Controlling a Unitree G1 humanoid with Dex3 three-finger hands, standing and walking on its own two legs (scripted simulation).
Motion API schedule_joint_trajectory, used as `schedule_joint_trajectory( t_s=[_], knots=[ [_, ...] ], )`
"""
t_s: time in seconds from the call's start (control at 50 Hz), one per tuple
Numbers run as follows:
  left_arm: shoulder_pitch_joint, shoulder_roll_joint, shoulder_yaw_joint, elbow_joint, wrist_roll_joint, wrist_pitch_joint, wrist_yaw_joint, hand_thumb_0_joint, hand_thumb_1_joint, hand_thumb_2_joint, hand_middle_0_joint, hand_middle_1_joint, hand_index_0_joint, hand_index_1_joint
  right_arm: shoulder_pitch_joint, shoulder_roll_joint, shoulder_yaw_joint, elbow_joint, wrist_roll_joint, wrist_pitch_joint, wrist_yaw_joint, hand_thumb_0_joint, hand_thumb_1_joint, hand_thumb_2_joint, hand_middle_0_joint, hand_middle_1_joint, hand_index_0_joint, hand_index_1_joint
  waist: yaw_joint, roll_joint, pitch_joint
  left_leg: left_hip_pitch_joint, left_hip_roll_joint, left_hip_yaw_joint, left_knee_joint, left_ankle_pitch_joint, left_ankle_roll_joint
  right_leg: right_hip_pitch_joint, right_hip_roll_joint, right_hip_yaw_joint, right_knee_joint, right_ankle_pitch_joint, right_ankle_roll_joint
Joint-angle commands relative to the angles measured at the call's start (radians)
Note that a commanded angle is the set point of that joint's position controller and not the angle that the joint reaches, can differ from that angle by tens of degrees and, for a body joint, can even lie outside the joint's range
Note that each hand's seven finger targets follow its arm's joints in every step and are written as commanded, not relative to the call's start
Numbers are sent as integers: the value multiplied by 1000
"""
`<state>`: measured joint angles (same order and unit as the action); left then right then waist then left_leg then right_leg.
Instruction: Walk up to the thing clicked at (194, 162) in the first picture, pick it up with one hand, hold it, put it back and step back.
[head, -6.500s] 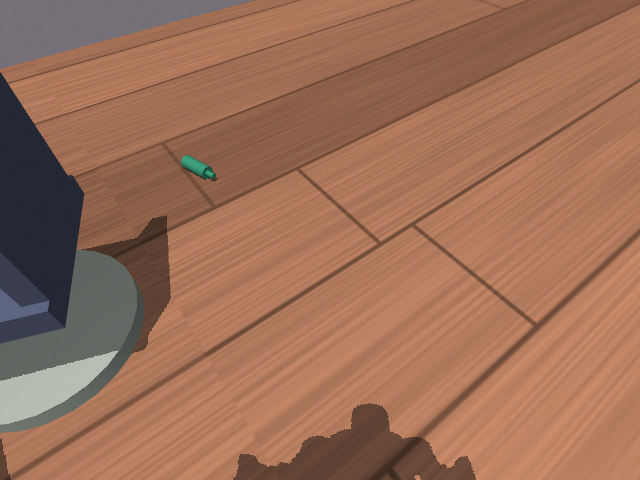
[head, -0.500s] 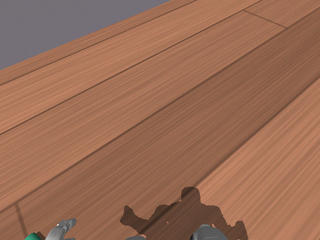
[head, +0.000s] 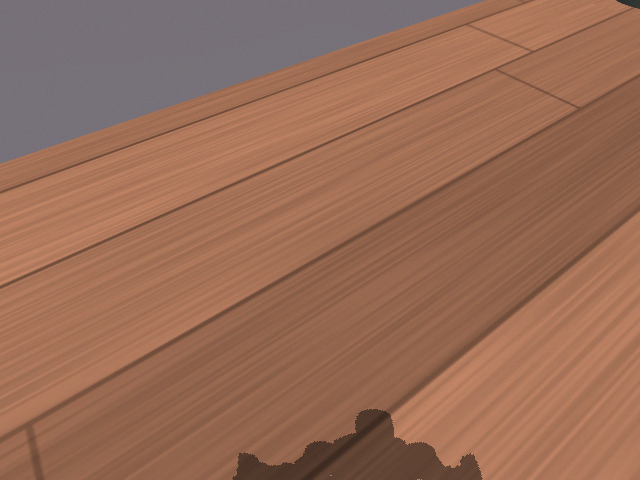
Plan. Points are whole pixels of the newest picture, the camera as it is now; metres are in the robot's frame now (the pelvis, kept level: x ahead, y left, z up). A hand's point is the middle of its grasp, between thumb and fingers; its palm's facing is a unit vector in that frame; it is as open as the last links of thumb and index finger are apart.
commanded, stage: walk up
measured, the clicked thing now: out of the picture +0.13 +0.67 -0.75
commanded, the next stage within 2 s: stand in 0.20 s
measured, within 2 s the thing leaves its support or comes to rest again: neither
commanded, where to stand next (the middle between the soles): +0.04 +0.01 m, yaw -1 degrees
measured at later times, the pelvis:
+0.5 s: pelvis +0.01 -0.01 +0.00, yaw +1 degrees
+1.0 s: pelvis +0.02 -0.02 +0.00, yaw +1 degrees
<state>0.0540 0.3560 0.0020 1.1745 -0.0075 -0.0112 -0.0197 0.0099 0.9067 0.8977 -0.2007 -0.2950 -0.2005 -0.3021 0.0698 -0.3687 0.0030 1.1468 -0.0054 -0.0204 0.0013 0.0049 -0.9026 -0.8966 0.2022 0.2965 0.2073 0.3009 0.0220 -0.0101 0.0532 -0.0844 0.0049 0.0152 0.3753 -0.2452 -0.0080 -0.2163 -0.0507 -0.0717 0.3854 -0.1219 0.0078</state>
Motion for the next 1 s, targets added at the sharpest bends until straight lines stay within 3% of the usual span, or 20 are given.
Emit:
schedule_joint_trajectory(
  t_s=[0.0,0.16,0.18,0.24,0.28,0.4,0.58,0.68,0.84,0.98],
  knots=[
    [-61,202,37,-49,6,-20,16,0,900,900,-200,-300,-200,-300,-46,-215,-38,-43,4,-11,-6,0,-900,-900,200,300,200,300,-8,15,-77,-66,128,-88,-109,98,37,97,-101,114,-79,31,-13],
    [-63,203,47,-44,11,-26,19,0,900,900,-200,-300,-200,-300,-43,-206,-40,-43,5,-7,-4,0,-900,-900,200,300,200,300,-14,-3,-94,-45,124,-83,-113,132,30,120,-108,117,-98,70,-9],
    [-54,202,36,-44,17,-26,22,0,900,900,-200,-300,-200,-300,-49,-183,-39,-52,-4,-8,-4,0,-900,-900,200,300,200,300,-24,-2,-99,-38,136,-101,-127,154,21,116,-98,110,-81,78,-13],
    [-40,197,36,-44,17,-25,24,0,900,900,-200,-300,-200,-300,-59,-195,-43,-52,-5,-8,-5,0,-900,-900,200,300,200,300,-14,25,-94,-60,132,-99,-134,135,16,131,-100,108,-84,69,-14],
    [-42,206,38,-49,17,-26,25,0,900,900,-200,-300,-200,-300,-52,-194,-46,-51,-5,-6,-3,0,-900,-900,200,300,200,300,-16,10,-80,-63,127,-99,-135,100,16,116,-100,112,-97,12,-14],
    [-29,201,40,-55,14,-29,25,0,900,900,-200,-300,-200,-300,-35,-184,-46,-52,-5,-9,-3,0,-900,-900,200,300,200,300,-13,17,-100,-71,128,-100,-133,141,13,160,-105,109,-82,83,-18],
    [-37,204,43,-67,14,-25,26,0,900,900,-200,-300,-200,-300,-14,-182,-46,-52,-6,-3,-4,0,-900,-900,200,300,200,300,-14,15,-86,-68,125,-95,-125,118,9,141,-105,113,-95,36,-20],
    [-39,199,47,-72,12,-25,26,0,900,900,-200,-300,-200,-300,-1,-186,-43,-54,-6,-7,-10,0,-900,-900,200,300,200,300,-20,21,-121,-48,135,-91,-119,211,6,182,-112,108,-68,192,-26],
    [-39,206,48,-75,15,-22,26,0,900,900,-200,-300,-200,-300,-4,-186,-42,-61,-7,-2,-8,0,-900,-900,200,300,200,300,-21,4,-86,-52,130,-86,-125,132,8,146,-102,107,-97,81,-21],
    [-35,204,49,-79,13,-25,25,0,900,900,-200,-300,-200,-300,11,-192,-42,-71,-7,-4,-9,0,-900,-900,200,300,200,300,-23,18,-104,-37,136,-82,-121,168,9,168,-107,109,-86,155,-26]
  ],
)
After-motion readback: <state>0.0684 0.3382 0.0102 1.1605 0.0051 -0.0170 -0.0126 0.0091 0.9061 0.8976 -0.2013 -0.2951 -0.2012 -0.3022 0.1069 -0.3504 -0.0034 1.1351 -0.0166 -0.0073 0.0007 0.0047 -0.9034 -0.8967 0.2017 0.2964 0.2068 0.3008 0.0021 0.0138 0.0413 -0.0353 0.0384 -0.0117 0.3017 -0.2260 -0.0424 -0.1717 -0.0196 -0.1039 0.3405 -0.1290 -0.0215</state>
